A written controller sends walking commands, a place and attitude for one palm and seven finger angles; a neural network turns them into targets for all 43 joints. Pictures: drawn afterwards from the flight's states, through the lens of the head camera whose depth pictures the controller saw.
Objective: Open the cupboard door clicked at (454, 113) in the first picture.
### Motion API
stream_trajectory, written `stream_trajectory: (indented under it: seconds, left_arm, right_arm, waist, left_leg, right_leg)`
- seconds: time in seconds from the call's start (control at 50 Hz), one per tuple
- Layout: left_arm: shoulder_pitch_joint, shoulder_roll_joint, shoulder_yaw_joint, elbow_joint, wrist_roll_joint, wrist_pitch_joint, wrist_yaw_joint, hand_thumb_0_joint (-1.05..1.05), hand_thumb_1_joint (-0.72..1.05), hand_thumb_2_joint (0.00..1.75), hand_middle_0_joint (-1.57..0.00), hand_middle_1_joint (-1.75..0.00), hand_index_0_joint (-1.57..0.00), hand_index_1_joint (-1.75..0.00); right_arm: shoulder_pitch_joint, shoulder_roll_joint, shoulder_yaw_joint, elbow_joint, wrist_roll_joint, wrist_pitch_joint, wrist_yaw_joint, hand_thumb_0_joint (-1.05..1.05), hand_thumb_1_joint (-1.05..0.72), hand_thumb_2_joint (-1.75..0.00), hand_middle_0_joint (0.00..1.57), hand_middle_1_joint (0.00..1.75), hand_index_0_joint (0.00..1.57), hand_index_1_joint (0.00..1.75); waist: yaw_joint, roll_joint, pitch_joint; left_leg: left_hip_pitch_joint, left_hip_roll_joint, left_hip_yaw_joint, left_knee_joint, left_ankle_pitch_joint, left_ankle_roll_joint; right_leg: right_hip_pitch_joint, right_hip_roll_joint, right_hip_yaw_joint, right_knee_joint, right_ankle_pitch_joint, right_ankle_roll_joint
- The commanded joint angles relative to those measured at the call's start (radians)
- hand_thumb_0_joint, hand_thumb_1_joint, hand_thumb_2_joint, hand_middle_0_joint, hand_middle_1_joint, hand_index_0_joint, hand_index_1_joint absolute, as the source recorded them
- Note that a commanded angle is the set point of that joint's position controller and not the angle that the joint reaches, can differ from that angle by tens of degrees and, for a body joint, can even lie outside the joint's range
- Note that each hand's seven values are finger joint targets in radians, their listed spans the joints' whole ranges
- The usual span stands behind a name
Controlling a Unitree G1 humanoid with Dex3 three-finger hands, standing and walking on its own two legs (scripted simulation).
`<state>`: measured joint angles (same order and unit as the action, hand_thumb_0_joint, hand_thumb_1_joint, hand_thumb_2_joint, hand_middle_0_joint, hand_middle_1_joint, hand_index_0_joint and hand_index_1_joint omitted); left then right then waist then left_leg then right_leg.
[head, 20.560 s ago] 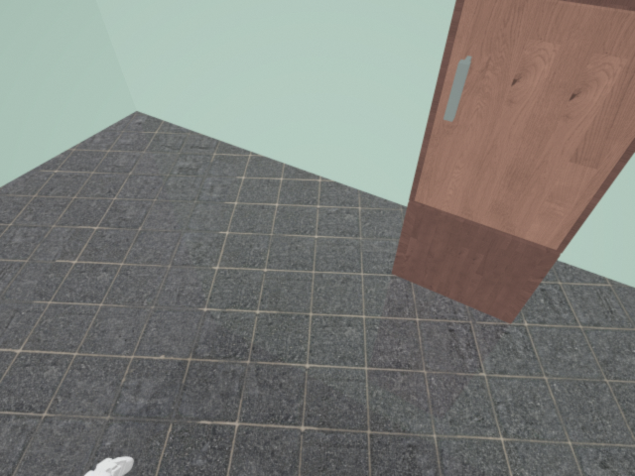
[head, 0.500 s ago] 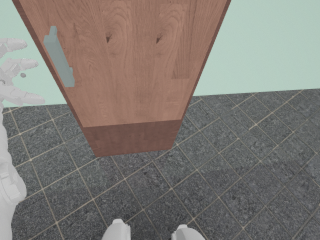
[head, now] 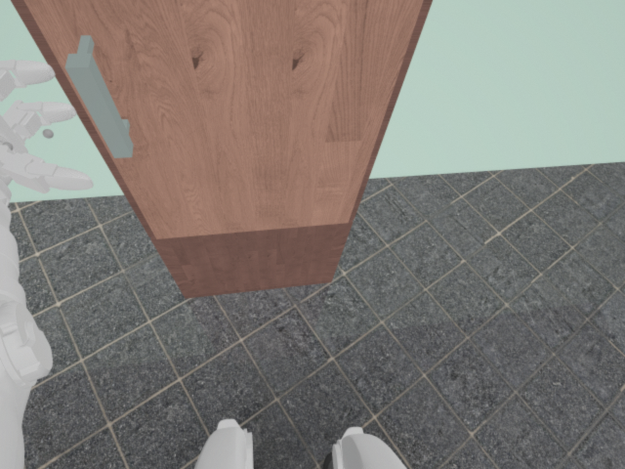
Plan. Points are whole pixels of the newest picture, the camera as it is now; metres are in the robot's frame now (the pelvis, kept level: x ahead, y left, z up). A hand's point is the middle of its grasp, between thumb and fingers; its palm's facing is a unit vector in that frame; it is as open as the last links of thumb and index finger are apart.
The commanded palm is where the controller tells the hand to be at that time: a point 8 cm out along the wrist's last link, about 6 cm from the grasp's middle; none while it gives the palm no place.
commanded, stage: slide the fingers in behind the handle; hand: left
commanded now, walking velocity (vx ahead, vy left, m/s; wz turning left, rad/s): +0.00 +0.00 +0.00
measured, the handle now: (106, 100) +0.55 +0.24 +0.10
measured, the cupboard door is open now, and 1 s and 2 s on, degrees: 0 0 0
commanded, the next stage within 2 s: close the thumb around the handle in 1.48 s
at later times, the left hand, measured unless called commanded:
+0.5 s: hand (79, 130) +0.49 +0.25 +0.11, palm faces +0.08 -1.00 -0.01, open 14.0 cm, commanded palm +0.46 +0.29 +0.10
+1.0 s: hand (116, 133) +0.49 +0.21 +0.11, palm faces +0.09 -1.00 +0.00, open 14.0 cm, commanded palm +0.47 +0.26 +0.10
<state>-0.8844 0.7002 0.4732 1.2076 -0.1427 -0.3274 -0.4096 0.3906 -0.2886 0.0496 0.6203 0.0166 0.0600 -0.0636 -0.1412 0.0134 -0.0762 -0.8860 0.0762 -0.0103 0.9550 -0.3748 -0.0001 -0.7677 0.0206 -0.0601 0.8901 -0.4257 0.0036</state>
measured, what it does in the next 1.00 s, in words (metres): stands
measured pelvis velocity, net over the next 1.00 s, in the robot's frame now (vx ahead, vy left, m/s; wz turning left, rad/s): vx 0.01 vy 0.00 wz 0.00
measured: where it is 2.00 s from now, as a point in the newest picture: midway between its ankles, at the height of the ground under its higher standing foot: outside the picture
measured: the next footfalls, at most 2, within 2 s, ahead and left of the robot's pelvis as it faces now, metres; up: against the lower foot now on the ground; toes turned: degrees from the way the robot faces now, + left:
none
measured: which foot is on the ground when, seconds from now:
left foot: down 0.00-1.00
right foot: down 0.00-1.00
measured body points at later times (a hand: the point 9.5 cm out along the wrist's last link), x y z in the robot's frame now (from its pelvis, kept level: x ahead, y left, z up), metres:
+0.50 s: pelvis +0.01 +0.00 +0.00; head +0.11 +0.01 +0.44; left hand +0.48 +0.30 +0.12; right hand +0.02 -0.27 -0.11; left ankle +0.04 +0.12 -0.68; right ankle +0.00 -0.13 -0.68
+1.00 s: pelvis +0.01 +0.00 +0.00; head +0.10 +0.01 +0.44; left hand +0.48 +0.27 +0.11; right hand +0.03 -0.27 -0.11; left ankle +0.04 +0.12 -0.68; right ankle +0.00 -0.13 -0.68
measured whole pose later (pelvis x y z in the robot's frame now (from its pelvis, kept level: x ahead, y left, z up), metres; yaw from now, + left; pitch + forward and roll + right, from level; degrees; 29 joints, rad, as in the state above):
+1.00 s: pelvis +0.01 +0.00 +0.00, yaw +0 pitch +16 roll -2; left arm -0.84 0.50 0.40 1.13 -0.12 -0.33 -0.23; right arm 0.38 -0.26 0.03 0.62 0.01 0.06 -0.03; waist -0.13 0.02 -0.10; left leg -0.83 0.07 0.00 0.93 -0.38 0.00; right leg -0.73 0.01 -0.04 0.89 -0.44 0.00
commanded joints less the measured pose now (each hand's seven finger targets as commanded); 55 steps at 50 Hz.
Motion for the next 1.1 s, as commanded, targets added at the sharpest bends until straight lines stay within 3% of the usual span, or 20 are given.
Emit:
stream_trajectory:
  seconds: [0.0,0.1,0.14,0.16,0.2,0.26,0.34,0.42,0.44,0.48,0.56,0.58,0.64,0.72,0.74,0.8,0.9,0.96,1.02,1.08]
  left_arm:
    - [-0.406,0.283,0.036,-0.190,-0.024,-0.044,-0.014,0.00,-0.50,0.30,-0.30,-1.20,-0.30,-1.20]
    - [-0.401,0.277,0.038,-0.243,-0.009,-0.042,0.020,0.00,-0.50,0.30,-0.30,-1.20,-0.30,-1.20]
    - [-0.411,0.296,0.065,-0.282,-0.009,-0.059,0.041,0.00,-0.50,0.30,-0.30,-1.20,-0.30,-1.20]
    - [-0.380,0.294,0.070,-0.273,-0.006,-0.060,0.047,0.00,-0.50,0.30,-0.30,-1.20,-0.30,-1.20]
    - [-0.390,0.271,0.055,-0.268,-0.006,-0.058,0.059,0.00,-0.50,0.30,-0.30,-1.20,-0.30,-1.20]
    - [-0.357,0.312,0.091,-0.255,0.001,-0.057,0.065,0.00,-0.50,0.30,-0.30,-1.20,-0.30,-1.20]
    - [-0.341,0.234,0.037,-0.270,0.001,-0.053,0.063,0.00,-0.50,0.30,-0.30,-1.20,-0.30,-1.20]
    - [-0.332,0.186,0.022,-0.276,-0.024,-0.058,0.058,0.00,-0.50,0.30,-0.30,-1.20,-0.30,-1.20]
    - [-0.344,0.168,0.005,-0.294,-0.026,-0.061,0.057,0.00,-0.50,0.30,-0.30,-1.20,-0.30,-1.20]
    - [-0.331,0.145,-0.001,-0.296,-0.032,-0.061,0.061,0.00,-0.50,0.30,-0.30,-1.20,-0.30,-1.20]
    - [-0.353,0.114,-0.026,-0.286,-0.022,-0.055,0.087,0.00,-0.50,0.30,-0.30,-1.20,-0.30,-1.20]
    - [-0.369,0.097,-0.033,-0.306,-0.023,-0.056,0.096,0.00,-0.50,0.30,-0.30,-1.20,-0.30,-1.20]
    - [-0.375,0.125,-0.008,-0.326,-0.010,-0.069,0.127,0.00,-0.50,0.30,-0.30,-1.20,-0.30,-1.20]
    - [-0.389,0.053,-0.049,-0.380,-0.005,-0.097,0.152,0.00,-0.50,0.30,-0.30,-1.20,-0.30,-1.20]
    - [-0.368,0.090,-0.016,-0.355,-0.001,-0.096,0.159,0.00,-0.50,0.30,-0.30,-1.20,-0.30,-1.20]
    - [-0.365,0.051,-0.048,-0.324,0.002,-0.077,0.166,0.00,-0.50,0.30,-0.30,-1.20,-0.30,-1.20]
    - [-0.395,0.056,-0.052,-0.279,0.012,-0.054,0.182,0.00,-0.50,0.30,-0.30,-1.20,-0.30,-1.20]
    - [-0.387,0.073,-0.030,-0.310,0.013,-0.078,0.191,0.00,-0.50,0.30,-0.30,-1.20,-0.30,-1.20]
    - [-0.440,0.002,-0.089,-0.303,0.015,-0.096,0.194,0.00,-0.50,0.30,-0.30,-1.20,-0.30,-1.20]
    - [-0.430,0.065,-0.045,-0.275,0.019,-0.086,0.198,0.00,-0.50,0.30,-0.30,-1.20,-0.30,-1.20]
  right_arm:
    - [0.139,-0.186,-0.075,-0.057,0.003,-0.020,-0.021,0.00,-0.90,-0.90,0.20,0.30,0.20,0.30]
    - [0.143,-0.175,-0.076,-0.064,-0.001,-0.019,-0.014,0.00,-0.90,-0.90,0.20,0.30,0.20,0.30]
    - [0.148,-0.176,-0.082,-0.065,-0.002,-0.018,-0.010,0.00,-0.90,-0.90,0.20,0.30,0.20,0.30]
    - [0.146,-0.173,-0.081,-0.067,-0.001,-0.016,-0.009,0.00,-0.90,-0.90,0.20,0.30,0.20,0.30]
    - [0.144,-0.170,-0.080,-0.065,0.000,-0.015,-0.006,0.00,-0.90,-0.90,0.20,0.30,0.20,0.30]
    - [0.147,-0.172,-0.082,-0.068,0.001,-0.010,-0.007,0.00,-0.90,-0.90,0.20,0.30,0.20,0.30]
    - [0.140,-0.163,-0.085,-0.072,0.002,-0.010,-0.002,0.00,-0.90,-0.90,0.20,0.30,0.20,0.30]
    - [0.142,-0.162,-0.087,-0.070,0.000,-0.009,0.001,0.00,-0.90,-0.90,0.20,0.30,0.20,0.30]
    - [0.136,-0.162,-0.088,-0.069,0.001,-0.010,0.001,0.00,-0.90,-0.90,0.20,0.30,0.20,0.30]
    - [0.134,-0.161,-0.091,-0.066,0.001,-0.011,0.003,0.00,-0.90,-0.90,0.20,0.30,0.20,0.30]
    - [0.123,-0.157,-0.088,-0.059,0.001,-0.012,0.005,0.00,-0.90,-0.90,0.20,0.30,0.20,0.30]
    - [0.126,-0.156,-0.090,-0.060,-0.001,-0.013,0.007,0.00,-0.90,-0.90,0.20,0.30,0.20,0.30]
    - [0.120,-0.156,-0.090,-0.063,-0.003,-0.016,0.008,0.00,-0.90,-0.90,0.20,0.30,0.20,0.30]
    - [0.111,-0.145,-0.092,-0.063,-0.009,-0.024,0.017,0.00,-0.90,-0.90,0.20,0.30,0.20,0.30]
    - [0.111,-0.150,-0.092,-0.058,-0.009,-0.022,0.018,0.00,-0.90,-0.90,0.20,0.30,0.20,0.30]
    - [0.105,-0.147,-0.091,-0.061,-0.004,-0.019,0.019,0.00,-0.90,-0.90,0.20,0.30,0.20,0.30]
    - [0.109,-0.151,-0.088,-0.062,-0.004,-0.017,0.018,0.00,-0.90,-0.90,0.20,0.30,0.20,0.30]
    - [0.110,-0.148,-0.089,-0.066,-0.007,-0.020,0.018,0.00,-0.90,-0.90,0.20,0.30,0.20,0.30]
    - [0.115,-0.140,-0.088,-0.052,-0.010,-0.027,0.023,0.00,-0.90,-0.90,0.20,0.30,0.20,0.30]
    - [0.120,-0.152,-0.093,-0.046,-0.008,-0.026,0.018,0.00,-0.90,-0.90,0.20,0.30,0.20,0.30]
  waist:
    - [-0.009,0.132,-0.421]
    - [0.006,0.171,-0.455]
    - [0.007,0.158,-0.487]
    - [0.014,0.155,-0.484]
    - [0.003,0.147,-0.449]
    - [0.012,0.119,-0.455]
    - [0.006,0.153,-0.442]
    - [0.003,0.112,-0.425]
    - [0.002,0.139,-0.440]
    - [0.003,0.117,-0.440]
    - [-0.003,0.125,-0.391]
    - [-0.007,0.115,-0.405]
    - [0.005,0.120,-0.439]
    - [0.005,0.162,-0.469]
    - [0.016,0.151,-0.466]
    - [0.006,0.117,-0.426]
    - [-0.008,0.075,-0.382]
    - [0.009,0.089,-0.434]
    - [-0.021,0.103,-0.402]
    - [-0.012,0.087,-0.415]
  left_leg:
    - [0.397,-0.039,-0.032,-0.095,0.213,0.035]
    - [0.407,-0.042,-0.021,-0.093,0.241,0.036]
    - [0.425,-0.040,-0.023,-0.088,0.273,0.038]
    - [0.420,-0.040,-0.020,-0.089,0.278,0.036]
    - [0.400,-0.041,-0.013,-0.091,0.265,0.038]
    - [0.374,-0.043,-0.006,-0.090,0.279,0.041]
    - [0.409,-0.044,0.000,-0.092,0.297,0.039]
    - [0.421,-0.043,-0.008,-0.095,0.306,0.039]
    - [0.444,-0.041,-0.010,-0.098,0.316,0.035]
    - [0.453,-0.041,-0.011,-0.097,0.317,0.036]
    - [0.444,-0.041,-0.018,-0.105,0.293,0.032]
    - [0.454,-0.042,-0.020,-0.106,0.296,0.034]
    - [0.461,-0.042,-0.024,-0.103,0.308,0.032]
    - [0.523,-0.041,-0.031,-0.094,0.344,0.026]
    - [0.511,-0.040,-0.033,-0.097,0.343,0.022]
    - [0.469,-0.043,-0.025,-0.107,0.303,0.026]
    - [0.414,-0.046,-0.023,-0.116,0.243,0.031]
    - [0.430,-0.049,-0.018,-0.109,0.276,0.030]
    - [0.439,-0.047,-0.025,-0.103,0.247,0.030]
    - [0.412,-0.045,-0.024,-0.108,0.213,0.031]
  right_leg:
    - [0.050,0.039,0.029,-0.126,0.219,-0.013]
    - [0.070,0.039,0.032,-0.120,0.249,-0.010]
    - [0.089,0.043,0.033,-0.115,0.280,-0.009]
    - [0.100,0.044,0.032,-0.113,0.288,-0.011]
    - [0.099,0.043,0.033,-0.120,0.286,-0.007]
    - [0.139,0.042,0.040,-0.116,0.325,-0.007]
    - [0.118,0.043,0.037,-0.120,0.340,-0.007]
    - [0.117,0.047,0.032,-0.124,0.341,-0.011]
    - [0.106,0.045,0.029,-0.120,0.343,-0.011]
    - [0.100,0.045,0.026,-0.124,0.339,-0.011]
    - [0.071,0.040,0.022,-0.123,0.307,-0.013]
    - [0.071,0.040,0.021,-0.124,0.308,-0.011]
    - [0.088,0.038,0.025,-0.115,0.316,-0.013]
    - [0.064,0.042,0.017,-0.106,0.316,-0.019]
    - [0.074,0.040,0.016,-0.104,0.317,-0.019]
    - [0.087,0.038,0.019,-0.115,0.306,-0.014]
    - [0.088,0.035,0.023,-0.127,0.275,-0.011]
    - [0.119,0.035,0.029,-0.118,0.308,-0.013]
    - [0.068,0.037,0.025,-0.120,0.267,-0.015]
    - [0.080,0.034,0.032,-0.125,0.246,-0.011]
